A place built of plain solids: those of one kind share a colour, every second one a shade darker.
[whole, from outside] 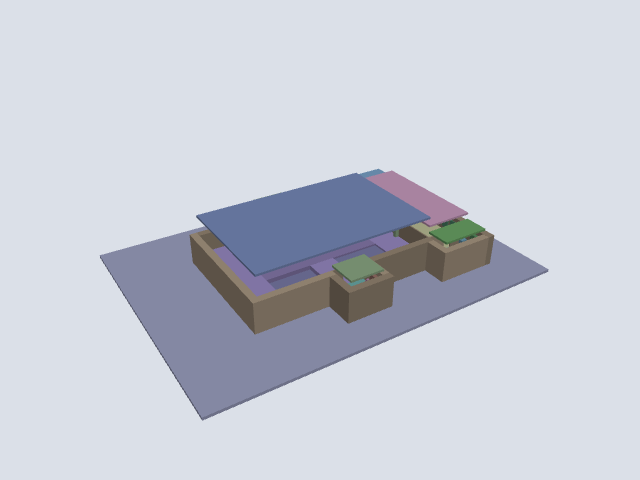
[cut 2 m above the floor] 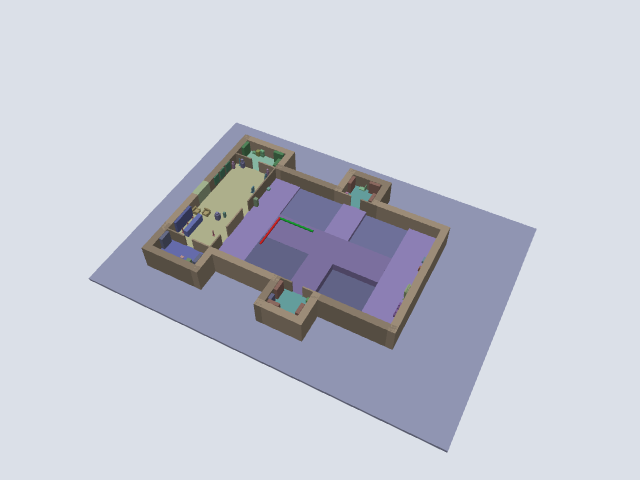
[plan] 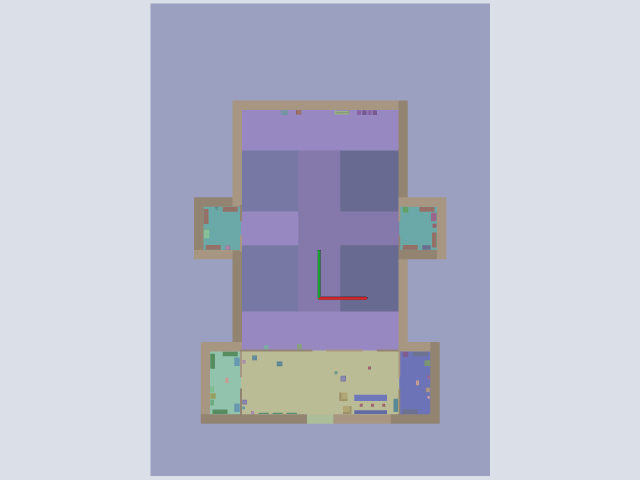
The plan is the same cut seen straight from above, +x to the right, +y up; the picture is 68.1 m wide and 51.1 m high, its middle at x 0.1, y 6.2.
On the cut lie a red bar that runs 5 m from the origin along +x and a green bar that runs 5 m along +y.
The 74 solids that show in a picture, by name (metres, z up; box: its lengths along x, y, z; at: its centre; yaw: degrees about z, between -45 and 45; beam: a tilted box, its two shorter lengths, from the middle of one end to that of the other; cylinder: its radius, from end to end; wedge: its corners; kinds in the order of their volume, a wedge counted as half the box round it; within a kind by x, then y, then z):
{
 "ground_under_all_1": {"box": [36.16, 50.3, 0.4], "at": [0.12, 6.22, -1.92]},
 "wall_1": {"box": [1.0, 6.6, 4.45], "at": [-12.81, 7.44, 0.46]},
 "wall_2": {"box": [1.0, 8.7, 4.45], "at": [-12.11, -9.01, 0.46]},
 "wall_3": {"box": [5.1, 1.0, 4.45], "at": [-10.76, 4.64, 0.46]},
 "wall_4": {"box": [5.1, 1.0, 4.45], "at": [-10.76, 10.24, 0.46]},
 "wall_5": {"box": [4.4, 1.0, 4.45], "at": [-10.4, -5.16, 0.46]},
 "wall_6": {"box": [5.2, 1.0, 4.45], "at": [-10.01, -12.86, 0.46]},
 "wall_7": {"box": [1.0, 10.75, 4.45], "at": [-8.71, -0.29, 0.46]},
 "wall_8": {"box": [1.0, 11.25, 4.45], "at": [-8.71, 15.42, 0.46]},
 "wall_9": {"box": [0.2, 2.95, 4.45], "at": [-8.3, -11.09, 0.46]},
 "wall_10": {"box": [0.2, 2.95, 4.45], "at": [-8.3, -6.93, 0.46]},
 "wall_11": {"box": [0.2, 1.61, 4.45], "at": [-8.3, 5.88, 0.46]},
 "wall_12": {"box": [0.2, 1.75, 4.45], "at": [-8.3, 9.07, 0.46]},
 "wall_13": {"box": [7.93, 1.0, 4.45], "at": [-5.24, -12.86, 0.46]},
 "wall_14": {"box": [7.68, 0.2, 4.45], "at": [-4.57, -5.56, 0.46]},
 "wall_15": {"box": [18.65, 1.0, 4.45], "at": [0.12, 20.54, 0.46]},
 "wall_16": {"box": [3.88, 0.2, 4.45], "at": [2.71, -5.56, 0.46]},
 "wall_17": {"box": [7.93, 1.0, 4.45], "at": [5.48, -12.86, 0.46]},
 "wall_18": {"box": [2.5, 0.2, 4.45], "at": [7.4, -5.56, 0.46]},
 "wall_19": {"box": [0.2, 2.95, 4.45], "at": [8.54, -11.09, 0.46]},
 "wall_20": {"box": [0.2, 2.95, 4.45], "at": [8.54, -6.93, 0.46]},
 "wall_21": {"box": [0.2, 1.75, 4.45], "at": [8.54, 5.81, 0.46]},
 "wall_22": {"box": [0.2, 1.61, 4.45], "at": [8.54, 9.0, 0.46]},
 "wall_23": {"box": [1.0, 10.75, 4.45], "at": [8.95, -0.29, 0.46]},
 "wall_24": {"box": [1.0, 11.25, 4.45], "at": [8.95, 15.42, 0.46]},
 "wall_25": {"box": [5.2, 1.0, 4.45], "at": [10.24, -12.86, 0.46]},
 "wall_26": {"box": [4.4, 1.0, 4.45], "at": [10.64, -5.16, 0.46]},
 "wall_27": {"box": [5.1, 1.0, 4.45], "at": [10.99, 4.64, 0.46]},
 "wall_28": {"box": [5.1, 1.0, 4.45], "at": [10.99, 10.24, 0.46]},
 "wall_29": {"box": [1.0, 8.7, 4.45], "at": [12.35, -9.01, 0.46]},
 "wall_30": {"box": [1.0, 6.6, 4.45], "at": [13.05, 7.44, 0.46]},
 "floor_gang_1": {"box": [6.1, 3.6, 1.77], "at": [-5.25, 7.44, -0.89]},
 "floor_gang_2": {"box": [4.45, 17.15, 1.77], "at": [0.02, 7.17, -0.89]},
 "floor_gang_3": {"box": [16.85, 4.15, 1.77], "at": [0.12, -3.48, -0.89]},
 "floor_gang_4": {"box": [16.85, 4.4, 1.77], "at": [0.12, 17.94, -0.89]},
 "floor_gang_5": {"box": [6.3, 3.6, 1.77], "at": [5.39, 7.44, -0.89]},
 "step_tier_1": {"box": [6.1, 7.05, 1.51], "at": [-5.25, 2.12, -1.01]},
 "step_tier_2": {"box": [6.1, 6.5, 1.16], "at": [-5.25, 12.49, -1.19]},
 "step_tier_3": {"box": [6.3, 7.05, 1.77], "at": [5.39, 2.12, -0.89]},
 "step_tier_4": {"box": [6.3, 6.5, 0.6], "at": [5.39, 12.49, -1.47]},
 "floor_foyer_1": {"box": [16.85, 6.9, 1.77], "at": [0.12, -9.01, -0.89]},
 "ceil_hall_1": {"box": [16.85, 25.7, 0.3], "at": [0.12, 7.29, 5.6]},
 "floor_side_1": {"box": [4.1, 4.8, 1.77], "at": [-10.36, 7.44, -0.89]},
 "floor_side_2": {"box": [4.1, 4.8, 1.77], "at": [10.6, 7.44, -0.89]},
 "floor_cloaks_1": {"box": [3.4, 6.9, 1.77], "at": [-10.01, -9.01, -0.89]},
 "floor_store_1": {"box": [3.4, 6.9, 1.77], "at": [10.24, -9.01, -0.89]},
 "ceil_foyer_1": {"box": [16.85, 6.9, 0.3], "at": [0.12, -9.01, 4.35]},
 "door_leaf_1": {"box": [2.8, 0.97, 5.04], "at": [0.12, -12.88, 0.75]},
 "shelves_side_1": {"box": [0.5, 1.6, 2.0], "at": [-12.03, 8.69, 1.0]},
 "shelves_side_2": {"box": [1.6, 0.5, 2.0], "at": [-11.26, 5.42, 1.0]},
 "shelves_side_3": {"box": [1.6, 0.5, 2.0], "at": [-9.46, 9.46, 1.0]},
 "shelves_side_4": {"box": [1.6, 0.5, 2.0], "at": [9.7, 5.42, 1.0]},
 "shelves_side_5": {"box": [1.6, 0.5, 2.0], "at": [11.49, 9.46, 1.0]},
 "shelves_side_6": {"box": [0.5, 1.6, 2.0], "at": [12.27, 6.19, 1.0]},
 "ceil_cloaks_1": {"box": [3.4, 6.9, 0.3], "at": [-10.01, -9.01, 3.4]},
 "ceil_store_1": {"box": [3.4, 6.9, 0.3], "at": [10.24, -9.01, 3.4]},
 "ceil_side_1": {"box": [4.1, 4.8, 0.3], "at": [-10.36, 7.44, 3.4]},
 "bar_foyer_1": {"box": [3.5, 0.4, 2.1], "at": [5.5, -12.13, 1.05]},
 "bar_foyer_2": {"box": [3.5, 0.65, 1.1], "at": [5.5, -10.61, 0.55]},
 "shelves_cloaks_1": {"box": [0.5, 1.6, 2.0], "at": [-11.32, -6.71, 1.0]},
 "shelves_cloaks_2": {"box": [1.6, 0.5, 2.0], "at": [-10.55, -12.08, 1.0]},
 "shelves_cloaks_3": {"box": [1.6, 0.5, 2.0], "at": [-9.46, -5.94, 1.0]},
 "shelves_store_1": {"box": [1.6, 0.5, 2.0], "at": [9.7, -12.08, 1.0]},
 "shelves_store_2": {"box": [1.6, 0.5, 2.0], "at": [10.79, -5.94, 1.0]},
 "hamper_cloaks_1": {"box": [0.6, 0.9, 0.72], "at": [-8.73, -11.66, 0.36]},
 "hamper_cloaks_2": {"box": [0.6, 0.9, 0.72], "at": [-8.73, -6.76, 0.36]},
 "lockers_side_1": {"box": [0.9, 0.48, 1.8], "at": [11.45, 5.41, 0.9]},
 "poster_case_foyer_1": {"box": [1.1, 0.14, 1.6], "at": [-5.91, -12.26, 1.3]},
 "poster_case_foyer_2": {"box": [1.1, 0.14, 1.6], "at": [-4.41, -12.26, 1.3]},
 "poster_case_foyer_3": {"box": [1.1, 0.14, 1.6], "at": [-2.9, -12.26, 1.3]},
 "seat_stack_1": {"box": [0.5, 0.56, 1.46], "at": [-2.1, -5.14, 0.72]},
 "hamper_side_1": {"box": [0.6, 0.9, 0.72], "at": [12.21, 8.64, 0.36]},
 "bench_foyer_1": {"box": [0.5, 1.4, 0.46], "at": [8.16, -11.41, 0.22]},
 "trolley_side_1": {"box": [0.6, 1.0, 0.06], "at": [-11.97, 6.89, 0.2]}
}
